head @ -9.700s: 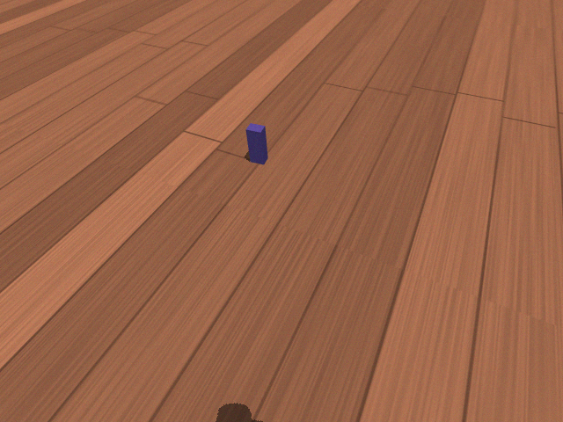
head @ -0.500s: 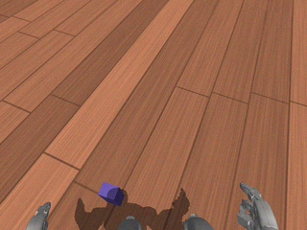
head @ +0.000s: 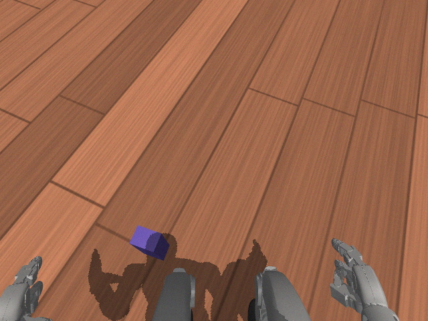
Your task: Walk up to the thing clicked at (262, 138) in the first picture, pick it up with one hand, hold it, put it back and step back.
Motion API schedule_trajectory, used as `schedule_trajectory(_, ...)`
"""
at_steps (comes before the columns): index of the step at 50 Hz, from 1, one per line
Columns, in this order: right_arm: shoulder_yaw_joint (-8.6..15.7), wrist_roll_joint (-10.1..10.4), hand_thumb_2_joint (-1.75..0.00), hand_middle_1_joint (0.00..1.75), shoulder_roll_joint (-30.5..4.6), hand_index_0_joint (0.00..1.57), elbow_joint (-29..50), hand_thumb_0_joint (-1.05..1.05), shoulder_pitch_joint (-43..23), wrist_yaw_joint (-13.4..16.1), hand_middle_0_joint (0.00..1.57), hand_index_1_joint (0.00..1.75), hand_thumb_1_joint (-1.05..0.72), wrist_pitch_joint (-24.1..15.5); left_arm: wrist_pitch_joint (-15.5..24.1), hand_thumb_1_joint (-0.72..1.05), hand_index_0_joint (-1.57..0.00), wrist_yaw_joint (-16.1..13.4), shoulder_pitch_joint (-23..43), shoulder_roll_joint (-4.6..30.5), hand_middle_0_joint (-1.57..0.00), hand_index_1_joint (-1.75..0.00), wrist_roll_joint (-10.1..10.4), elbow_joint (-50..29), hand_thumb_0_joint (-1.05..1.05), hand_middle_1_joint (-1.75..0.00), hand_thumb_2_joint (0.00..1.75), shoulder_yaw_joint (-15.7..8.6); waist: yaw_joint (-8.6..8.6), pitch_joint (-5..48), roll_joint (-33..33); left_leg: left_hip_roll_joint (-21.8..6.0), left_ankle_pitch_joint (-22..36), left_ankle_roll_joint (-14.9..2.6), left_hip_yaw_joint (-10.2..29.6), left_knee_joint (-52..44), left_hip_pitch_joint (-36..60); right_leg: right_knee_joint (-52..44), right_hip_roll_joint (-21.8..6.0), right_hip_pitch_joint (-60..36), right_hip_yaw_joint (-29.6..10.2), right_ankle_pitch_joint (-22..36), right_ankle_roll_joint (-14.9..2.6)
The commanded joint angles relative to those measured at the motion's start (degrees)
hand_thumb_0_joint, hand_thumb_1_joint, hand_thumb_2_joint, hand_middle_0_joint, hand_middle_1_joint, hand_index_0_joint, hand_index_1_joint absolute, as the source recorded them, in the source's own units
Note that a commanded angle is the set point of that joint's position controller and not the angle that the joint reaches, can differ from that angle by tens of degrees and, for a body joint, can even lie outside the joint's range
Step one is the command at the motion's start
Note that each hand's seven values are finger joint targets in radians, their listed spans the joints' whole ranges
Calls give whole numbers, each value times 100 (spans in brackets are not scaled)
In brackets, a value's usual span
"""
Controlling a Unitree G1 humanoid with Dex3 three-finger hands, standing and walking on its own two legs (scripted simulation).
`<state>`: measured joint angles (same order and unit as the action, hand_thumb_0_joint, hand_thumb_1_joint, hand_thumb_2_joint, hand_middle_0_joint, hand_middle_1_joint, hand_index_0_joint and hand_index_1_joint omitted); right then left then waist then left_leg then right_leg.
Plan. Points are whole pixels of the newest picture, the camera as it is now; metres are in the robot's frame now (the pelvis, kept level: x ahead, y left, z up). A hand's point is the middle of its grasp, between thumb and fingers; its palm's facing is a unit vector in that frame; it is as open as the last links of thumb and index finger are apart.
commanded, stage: go down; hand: left
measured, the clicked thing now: (151, 244) +0.35 +0.24 -0.53
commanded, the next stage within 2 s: none
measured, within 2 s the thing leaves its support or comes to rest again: neither
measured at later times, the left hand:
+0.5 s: hand (45, 274) +0.22 +0.39 -0.18, palm faces +0.21 -0.96 -0.19, open 17.7 cm
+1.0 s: hand (42, 267) +0.24 +0.42 -0.21, palm faces +0.21 -0.97 -0.14, open 17.7 cm
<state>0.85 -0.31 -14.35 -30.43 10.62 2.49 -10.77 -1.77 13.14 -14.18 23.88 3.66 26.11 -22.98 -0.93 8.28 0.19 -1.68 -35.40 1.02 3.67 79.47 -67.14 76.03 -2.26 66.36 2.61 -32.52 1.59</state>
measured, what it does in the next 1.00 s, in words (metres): lowers itself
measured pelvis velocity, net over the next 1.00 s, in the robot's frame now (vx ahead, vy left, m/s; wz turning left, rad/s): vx -0.06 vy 0.00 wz -0.06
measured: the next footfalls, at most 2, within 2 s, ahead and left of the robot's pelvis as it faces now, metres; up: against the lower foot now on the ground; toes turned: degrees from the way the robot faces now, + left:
none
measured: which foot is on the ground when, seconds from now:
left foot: down 0.00-1.00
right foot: down 0.00-1.00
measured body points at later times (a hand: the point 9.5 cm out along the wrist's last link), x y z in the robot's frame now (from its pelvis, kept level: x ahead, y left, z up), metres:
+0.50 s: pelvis -0.05 +0.00 -0.13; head +0.14 +0.04 +0.27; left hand +0.21 +0.44 -0.16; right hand +0.14 -0.26 -0.24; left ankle +0.02 +0.13 -0.60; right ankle +0.03 -0.14 -0.60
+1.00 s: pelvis -0.06 +0.00 -0.19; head +0.14 +0.06 +0.21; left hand +0.22 +0.47 -0.20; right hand +0.13 -0.27 -0.29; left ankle +0.02 +0.13 -0.60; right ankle +0.03 -0.14 -0.60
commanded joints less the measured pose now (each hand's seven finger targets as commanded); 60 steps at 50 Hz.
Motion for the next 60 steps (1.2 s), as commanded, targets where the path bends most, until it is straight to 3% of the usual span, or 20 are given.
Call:
schedule_trajectory(1,392,36,-90,30,-1020,20,428,0,-111,76,20,30,-94,-430,1247,-61,-8,393,1004,1987,-8,-7,307,-94,0,-7,3,-1175,53,1680,-356,163,970,-220,-203,-249,-66,-110,131,-195,-168,686,-250)
schedule_trajectory(4,428,22,-90,30,-1187,20,319,0,-63,143,20,30,-91,-471,1721,-61,-8,816,1323,2297,-8,-4,431,-284,0,-4,0,-1312,146,2289,-936,110,787,-133,-58,-209,147,248,124,217,-235,458,-291)
schedule_trajectory(7,372,13,-90,30,-1309,20,100,0,-41,163,20,30,-91,-448,1844,-61,-8,1165,1285,2321,-7,-4,596,484,0,-5,0,-1482,179,2498,-848,100,1052,-107,50,35,55,618,150,603,-106,640,-302)
schedule_trajectory(10,359,20,-90,30,-1424,20,-5,0,-27,176,20,30,-90,-425,1986,-61,-7,1427,1544,2770,-6,-5,749,673,0,-5,1,-1935,390,2998,-951,111,1218,-118,111,287,-61,969,171,883,0,713,-338)
schedule_trajectory(11,356,16,-90,30,-1420,20,-59,0,-57,184,20,30,-90,-419,1990,-61,-6,1511,1570,2735,-6,-5,776,707,0,-5,2,-1892,413,3041,-972,117,1272,-119,104,381,-103,1029,168,957,6,727,-351)
schedule_trajectory(12,330,22,-90,30,-1451,20,-43,0,-84,191,20,30,-90,-412,1956,-61,-7,1555,1364,2848,-6,-4,810,1005,0,-5,1,-2081,456,3192,-889,123,1487,-129,79,463,-105,1083,174,889,27,917,-346)
schedule_trajectory(13,334,12,-90,30,-1455,20,-101,0,-95,201,20,30,-90,-409,2013,-61,-6,1630,1857,2924,-5,-5,818,593,0,-6,2,-2003,370,3117,-973,134,1281,-130,71,550,-298,1139,171,1021,13,747,-353)
schedule_trajectory(14,308,19,-90,30,-1464,20,-86,0,-126,212,20,30,-90,-412,1955,-61,-6,1682,1496,2899,-5,-5,811,1284,0,-5,2,-2076,350,3037,-786,129,1252,-145,85,597,-457,1210,174,1041,31,763,-342)
schedule_trajectory(15,311,26,-90,30,-1453,20,-90,0,-135,218,20,30,-90,-407,2003,-61,-6,1725,1749,3065,-5,-5,841,1002,0,-5,2,-2192,393,3094,-741,150,1206,-163,27,719,-695,1228,167,967,4,733,-334)
schedule_trajectory(17,274,44,-90,30,-1482,20,-100,0,-231,223,20,30,-90,-398,2045,-61,-6,1837,1884,3067,-4,-5,905,1318,0,-6,3,-2244,353,2932,-608,144,982,-193,48,841,-968,1364,182,1223,9,584,-332)
schedule_trajectory(19,252,43,-90,30,-1491,20,-118,0,-211,232,20,30,-90,-400,2186,-61,-5,1913,2271,3424,-4,-6,974,1116,0,-7,4,-2445,355,3053,-589,147,868,-215,-3,1020,-1173,1417,182,1192,-28,504,-313)
schedule_trajectory(20,239,32,-90,30,-1511,20,-146,0,-248,253,20,30,-90,-407,2240,-61,-5,1979,2293,3344,-4,-6,968,1284,0,-7,4,-2376,290,2936,-680,140,783,-210,17,1048,-1198,1519,192,1426,-11,426,-331)
schedule_trajectory(22,203,15,-90,30,-1508,20,-172,0,-223,276,20,30,-90,-435,2361,-61,-5,2064,2581,3628,-4,-6,995,1238,0,-7,5,-2545,270,3052,-639,160,739,-225,-27,1206,-1403,1575,195,1369,-33,390,-323)
schedule_trajectory(24,165,-5,-90,30,-1511,20,-216,0,-216,292,20,30,-91,-460,2426,-61,-5,2188,2751,3632,-4,-6,1009,1553,0,-7,4,-2523,197,2936,-670,152,592,-228,-23,1332,-1580,1681,206,1594,-34,260,-329)
schedule_trajectory(31,72,-34,-90,30,-1652,20,-333,0,-170,336,20,30,-91,-479,2490,-61,-6,2563,3114,4090,-4,-6,1074,1931,0,-7,4,-2689,293,3025,-991,107,56,-204,30,1463,-1763,2003,229,2003,59,-114,-330)
schedule_trajectory(36,13,-25,-90,30,-1730,20,-396,0,-187,358,20,30,-91,-477,2469,-61,-5,2663,3039,4382,-4,-6,1155,1780,0,-8,4,-2896,448,3214,-1192,99,414,-166,51,1630,-1677,2328,239,2201,136,156,-356)
schedule_trajectory(45,-8,-35,-90,30,-1778,20,-455,0,-230,394,20,30,-90,-475,2496,-61,-4,2787,3254,4301,-2,-7,1310,1920,0,-8,7,-2898,287,2980,-1093,99,395,-181,118,1943,-1996,2622,237,2603,191,153,-354)
schedule_trajectory(51,-49,-80,-90,30,-1840,20,-509,0,-209,397,20,30,-91,-481,2562,-61,-5,2925,3532,4470,-3,-7,1304,1989,0,-9,6,-2950,231,3043,-1182,82,289,-170,185,2081,-2036,2860,223,2833,254,81,-344)
schedule_trajectory(55,-66,-95,-90,30,-1879,20,-482,0,-273,396,20,30,-90,-480,2563,-61,-5,2990,3600,4618,-3,-7,1333,2049,0,-8,5,-3026,295,3005,-1145,82,-36,-198,154,2119,-2220,2907,243,2899,244,-129,-321)
schedule_trajectory(60,-125,-104,-90,30,-1870,20,-487,0,-224,393,20,30,-91,-472,2517,-61,-5,3023,3609,4862,-3,-7,1348,2004,0,-9,6,-3152,346,3288,-1123,124,259,-195,62,2327,-2332,3029,239,2744,247,38,-332)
